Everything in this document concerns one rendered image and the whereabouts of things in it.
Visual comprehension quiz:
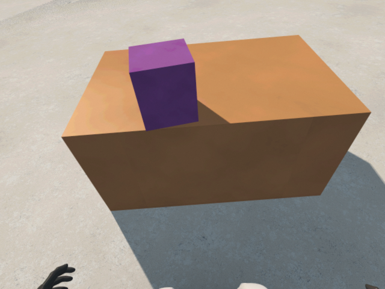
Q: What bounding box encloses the carton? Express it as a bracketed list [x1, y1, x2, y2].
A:
[129, 39, 199, 131]

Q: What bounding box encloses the pedestal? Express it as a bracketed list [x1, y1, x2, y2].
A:
[61, 35, 371, 211]

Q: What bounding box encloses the robot left hand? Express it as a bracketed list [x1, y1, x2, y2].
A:
[38, 264, 75, 289]

